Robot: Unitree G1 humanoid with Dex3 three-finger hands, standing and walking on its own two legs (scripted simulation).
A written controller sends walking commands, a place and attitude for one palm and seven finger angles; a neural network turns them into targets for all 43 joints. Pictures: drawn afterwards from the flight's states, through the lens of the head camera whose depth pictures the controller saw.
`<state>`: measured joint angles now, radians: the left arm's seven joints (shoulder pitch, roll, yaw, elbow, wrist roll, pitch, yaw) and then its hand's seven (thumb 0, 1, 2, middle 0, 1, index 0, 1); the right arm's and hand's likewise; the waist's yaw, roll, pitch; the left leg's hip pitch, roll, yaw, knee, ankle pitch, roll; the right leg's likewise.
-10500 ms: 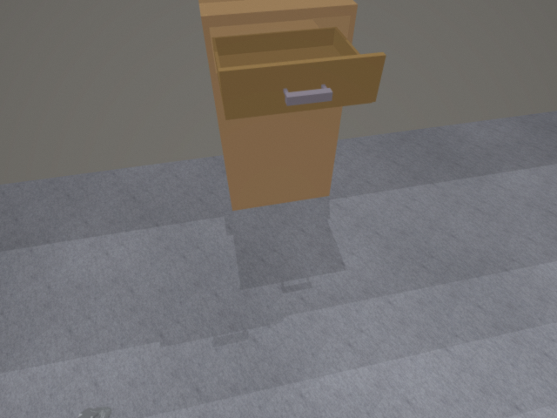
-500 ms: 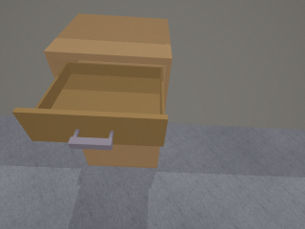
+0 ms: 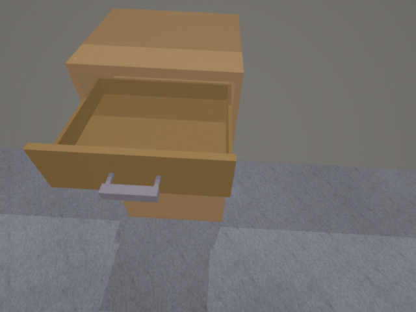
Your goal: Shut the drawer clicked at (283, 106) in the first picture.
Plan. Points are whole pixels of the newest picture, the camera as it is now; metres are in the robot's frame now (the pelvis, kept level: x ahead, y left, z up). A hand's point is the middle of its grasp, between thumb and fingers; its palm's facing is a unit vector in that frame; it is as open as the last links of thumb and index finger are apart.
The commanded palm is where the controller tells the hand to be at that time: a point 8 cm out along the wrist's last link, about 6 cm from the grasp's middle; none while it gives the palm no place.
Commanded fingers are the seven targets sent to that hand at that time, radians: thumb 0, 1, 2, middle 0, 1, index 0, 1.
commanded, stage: look again from close up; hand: left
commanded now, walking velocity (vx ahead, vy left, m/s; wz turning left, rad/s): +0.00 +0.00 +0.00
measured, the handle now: (132, 185) +0.37 +0.20 +0.01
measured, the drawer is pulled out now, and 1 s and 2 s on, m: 0.30 0.30 0.30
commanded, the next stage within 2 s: shuffle to correct the standing spot in 0.34 s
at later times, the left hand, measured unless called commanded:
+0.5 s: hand out of the picture +0.01 +0.15 -0.18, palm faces +0.01 -0.99 -0.17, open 7.3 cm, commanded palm none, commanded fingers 0.00 0.90 0.90 -0.20 -0.30 -0.20 -0.30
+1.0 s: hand out of the picture +0.07 +0.16 -0.18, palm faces +0.02 -0.98 -0.17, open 7.3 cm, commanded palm none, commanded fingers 0.00 0.90 0.90 -0.20 -0.30 -0.20 -0.30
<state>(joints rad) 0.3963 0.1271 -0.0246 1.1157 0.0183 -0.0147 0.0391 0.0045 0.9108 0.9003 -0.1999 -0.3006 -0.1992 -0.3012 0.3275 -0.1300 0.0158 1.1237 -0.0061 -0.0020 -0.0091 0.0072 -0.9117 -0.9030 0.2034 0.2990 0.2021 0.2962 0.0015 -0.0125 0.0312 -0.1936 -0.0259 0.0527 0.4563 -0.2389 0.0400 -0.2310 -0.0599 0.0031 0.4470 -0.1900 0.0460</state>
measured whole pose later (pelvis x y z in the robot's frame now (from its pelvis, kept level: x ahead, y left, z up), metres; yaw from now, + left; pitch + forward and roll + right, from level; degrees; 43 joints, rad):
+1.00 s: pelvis +0.08 +0.00 +0.00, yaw +0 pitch -1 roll -1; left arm 0.30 0.13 0.00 1.10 0.01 -0.02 0.05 0.01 0.92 0.90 -0.20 -0.30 -0.20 -0.30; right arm 0.31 -0.11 0.01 1.13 -0.01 -0.02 -0.05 0.01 -0.91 -0.90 0.20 0.30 0.20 0.30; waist -0.01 0.00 0.06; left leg -0.10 0.00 0.05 0.48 -0.36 0.03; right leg -0.18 -0.04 -0.02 0.56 -0.28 0.03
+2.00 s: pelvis +0.03 -0.04 +0.00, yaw -1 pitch -1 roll +1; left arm 0.27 0.15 -0.02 1.12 0.01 -0.01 0.03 0.01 0.92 0.90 -0.20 -0.30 -0.20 -0.30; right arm 0.29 -0.15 0.03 1.13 -0.01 -0.01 -0.02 0.01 -0.91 -0.90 0.20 0.30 0.20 0.30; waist 0.00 0.01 0.06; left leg -0.13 0.03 0.05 0.42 -0.27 -0.03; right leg -0.20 -0.01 -0.03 0.48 -0.26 -0.02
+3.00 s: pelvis +0.03 -0.05 +0.00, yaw -1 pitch -1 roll +1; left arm 0.29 0.13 -0.01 1.13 0.01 -0.02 0.03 0.00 0.91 0.90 -0.20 -0.30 -0.20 -0.30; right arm 0.30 -0.12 0.02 1.14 -0.01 -0.01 -0.03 0.01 -0.91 -0.90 0.20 0.30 0.20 0.30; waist 0.01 0.00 0.05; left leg -0.12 0.04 0.04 0.40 -0.26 -0.03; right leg -0.19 0.00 -0.04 0.45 -0.24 -0.02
